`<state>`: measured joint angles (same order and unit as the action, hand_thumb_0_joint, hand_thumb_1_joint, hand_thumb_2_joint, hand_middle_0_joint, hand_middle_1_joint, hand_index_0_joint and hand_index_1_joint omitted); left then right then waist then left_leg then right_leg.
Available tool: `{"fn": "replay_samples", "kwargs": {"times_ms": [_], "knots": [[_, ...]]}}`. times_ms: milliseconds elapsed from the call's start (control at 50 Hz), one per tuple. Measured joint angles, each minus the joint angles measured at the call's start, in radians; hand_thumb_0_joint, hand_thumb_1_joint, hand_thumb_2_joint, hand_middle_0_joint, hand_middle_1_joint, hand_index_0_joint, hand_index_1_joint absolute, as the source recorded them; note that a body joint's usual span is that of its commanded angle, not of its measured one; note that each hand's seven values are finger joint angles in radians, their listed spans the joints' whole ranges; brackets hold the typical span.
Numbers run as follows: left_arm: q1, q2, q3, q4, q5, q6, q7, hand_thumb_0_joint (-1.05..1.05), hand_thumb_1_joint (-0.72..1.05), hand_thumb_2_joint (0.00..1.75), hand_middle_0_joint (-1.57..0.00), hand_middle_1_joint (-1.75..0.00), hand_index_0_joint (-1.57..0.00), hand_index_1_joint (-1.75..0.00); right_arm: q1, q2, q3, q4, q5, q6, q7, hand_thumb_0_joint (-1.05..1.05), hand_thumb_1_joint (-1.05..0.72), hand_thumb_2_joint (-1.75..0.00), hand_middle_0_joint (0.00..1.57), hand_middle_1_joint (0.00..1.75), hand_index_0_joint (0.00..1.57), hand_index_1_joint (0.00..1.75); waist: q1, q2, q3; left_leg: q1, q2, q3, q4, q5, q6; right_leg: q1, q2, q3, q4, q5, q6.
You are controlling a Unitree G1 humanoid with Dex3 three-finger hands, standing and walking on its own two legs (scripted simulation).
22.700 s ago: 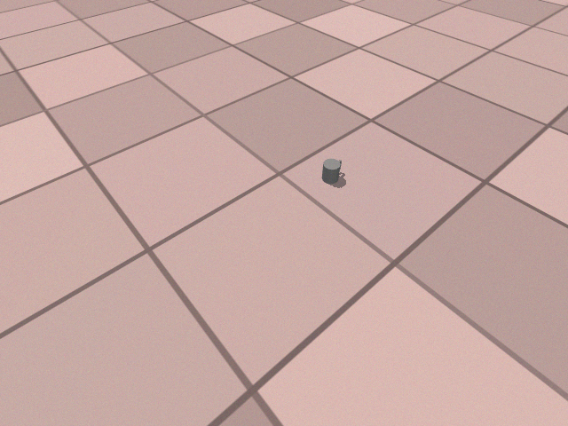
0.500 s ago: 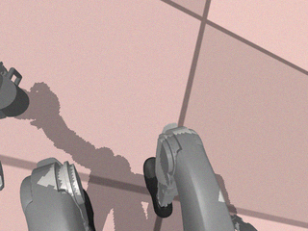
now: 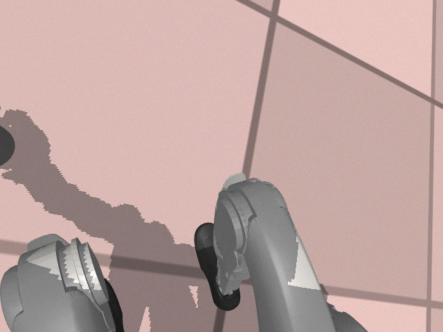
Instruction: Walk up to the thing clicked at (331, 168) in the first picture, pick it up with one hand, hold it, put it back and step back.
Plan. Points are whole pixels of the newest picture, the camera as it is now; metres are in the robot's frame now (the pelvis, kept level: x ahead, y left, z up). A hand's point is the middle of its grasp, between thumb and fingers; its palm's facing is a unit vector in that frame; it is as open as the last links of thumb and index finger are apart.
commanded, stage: rest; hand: left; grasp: from above
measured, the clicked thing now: out of the picture +0.50 +0.28 -0.26
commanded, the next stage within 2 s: open in 0.14 s
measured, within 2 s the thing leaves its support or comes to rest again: neither
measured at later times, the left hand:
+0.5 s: hand out of the picture +0.47 +0.30 -0.22, palm faces -0.46 -0.11 -0.88, open 11.8 cm
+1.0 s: hand out of the picture +0.48 +0.30 -0.23, palm faces -0.45 -0.12 -0.89, open 13.4 cm
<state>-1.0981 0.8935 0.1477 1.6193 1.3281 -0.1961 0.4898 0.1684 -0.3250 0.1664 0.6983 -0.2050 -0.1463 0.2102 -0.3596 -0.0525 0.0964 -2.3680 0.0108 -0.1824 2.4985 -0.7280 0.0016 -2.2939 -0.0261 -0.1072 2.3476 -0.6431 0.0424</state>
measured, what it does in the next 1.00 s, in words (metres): stands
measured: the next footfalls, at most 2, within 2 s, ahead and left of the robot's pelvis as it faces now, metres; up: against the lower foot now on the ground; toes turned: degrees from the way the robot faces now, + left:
none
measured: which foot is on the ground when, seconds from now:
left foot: down 0.00-1.00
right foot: down 0.00-1.00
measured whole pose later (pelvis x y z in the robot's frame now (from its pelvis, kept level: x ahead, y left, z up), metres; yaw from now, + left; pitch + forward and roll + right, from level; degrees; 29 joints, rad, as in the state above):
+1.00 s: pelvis -0.01 +0.00 +0.00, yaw -2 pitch +31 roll -13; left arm -1.11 0.97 0.15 1.64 1.31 -0.18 0.49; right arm 0.16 -0.35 0.22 0.65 -0.22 -0.19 0.24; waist -0.39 -0.08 0.14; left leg -2.36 0.01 -0.22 2.52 -0.72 0.00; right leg -2.27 -0.02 -0.14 2.34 -0.62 0.05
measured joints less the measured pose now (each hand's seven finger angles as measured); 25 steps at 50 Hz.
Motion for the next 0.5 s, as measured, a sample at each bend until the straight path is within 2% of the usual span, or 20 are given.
{"fn": "replay_samples", "kwargs": {"times_ms": [80,160,220,320,500], "knots": [[-0.009,0.023,0.021,0.035,0.011,-0.007,0.012,-0.01,-0.18,0.72,-0.66,-0.89,-0.48,-0.83,-0.003,-0.004,0.008,-0.011,-0.005,-0.005,0.004,0.0,-0.91,-0.9,0.21,0.3,0.21,0.3,-0.011,-0.004,0.006,0.002,0.0,-0.006,0.005,0.003,0.0,0.006,0.002,-0.005,0.0,0.005,0.0],[-0.033,0.038,-0.008,0.07,0.008,-0.002,0.014,-0.01,-0.18,0.72,-0.66,-0.89,-0.48,-0.83,-0.003,-0.012,0.021,-0.017,-0.008,-0.012,0.007,0.0,-0.91,-0.9,0.21,0.3,0.21,0.3,-0.02,-0.01,0.012,0.002,0.001,-0.011,0.011,0.009,0.002,0.007,0.005,-0.008,0.001,0.014,0.002],[-0.032,0.059,0.011,0.088,0.016,-0.013,0.022,-0.01,-0.17,0.72,-0.65,-0.89,-0.48,-0.83,-0.004,-0.016,0.03,-0.02,-0.009,-0.017,0.006,0.0,-0.91,-0.9,0.21,0.3,0.21,0.3,-0.028,-0.011,0.017,0.001,0.002,-0.015,0.015,0.013,0.004,0.009,0.007,-0.012,0.0,0.02,0.004],[-0.045,0.078,0.007,0.113,0.023,-0.018,0.026,-0.01,-0.17,0.72,-0.64,-0.9,-0.47,-0.84,0.005,-0.019,0.044,-0.024,-0.015,-0.019,0.005,0.0,-0.91,-0.9,0.2,0.3,0.21,0.3,-0.036,-0.019,0.024,0.001,0.003,-0.02,0.019,0.019,0.003,0.009,0.01,-0.016,0.0,0.029,0.003],[-0.043,0.096,0.0,0.121,0.031,-0.021,0.037,-0.01,-0.24,0.84,-0.44,-0.99,-0.37,-0.94,0.014,-0.022,0.062,-0.024,-0.024,-0.033,0.005,0.0,-0.9,-0.9,0.21,0.3,0.21,0.3,-0.043,-0.026,0.035,0.0,0.006,-0.03,0.025,0.021,0.003,0.011,0.015,-0.023,-0.002,0.038,0.006]]}}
